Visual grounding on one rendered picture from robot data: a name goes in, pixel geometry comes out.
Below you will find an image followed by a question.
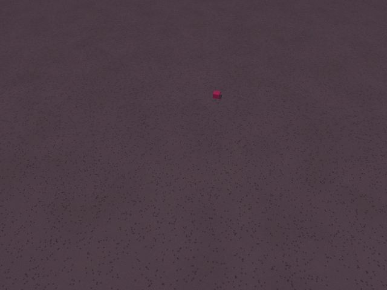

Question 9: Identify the small box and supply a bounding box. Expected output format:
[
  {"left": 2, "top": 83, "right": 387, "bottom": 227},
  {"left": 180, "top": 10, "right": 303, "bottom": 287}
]
[{"left": 213, "top": 91, "right": 221, "bottom": 99}]

